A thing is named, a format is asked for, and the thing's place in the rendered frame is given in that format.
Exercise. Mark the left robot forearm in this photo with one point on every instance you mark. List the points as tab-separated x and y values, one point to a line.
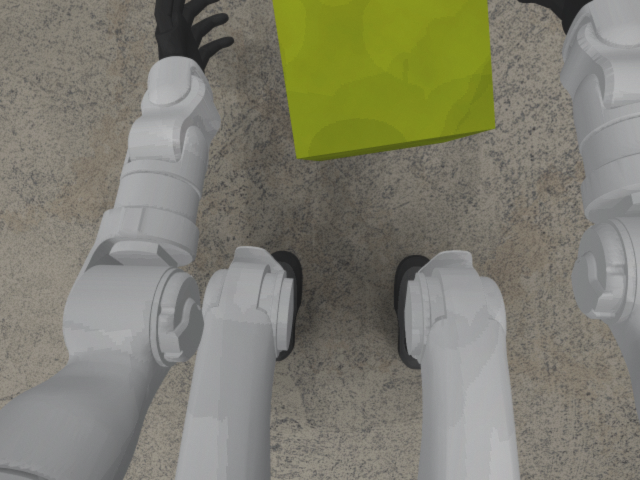
161	183

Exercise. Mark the carton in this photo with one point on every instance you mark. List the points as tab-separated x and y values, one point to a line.
368	76

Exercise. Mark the right robot forearm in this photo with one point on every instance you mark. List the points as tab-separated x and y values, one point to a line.
601	72

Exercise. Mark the robot right thigh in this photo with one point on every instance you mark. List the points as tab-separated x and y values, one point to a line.
468	427

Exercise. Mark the left robot hand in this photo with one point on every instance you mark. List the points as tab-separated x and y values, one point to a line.
176	36

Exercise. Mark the right robot foot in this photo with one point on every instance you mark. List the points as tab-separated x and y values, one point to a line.
405	272

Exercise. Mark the robot left upper arm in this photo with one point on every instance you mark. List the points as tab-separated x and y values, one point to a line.
125	326

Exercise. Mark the robot right upper arm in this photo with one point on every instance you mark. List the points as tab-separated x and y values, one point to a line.
606	285

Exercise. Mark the right robot hand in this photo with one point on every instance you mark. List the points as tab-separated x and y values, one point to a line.
566	10

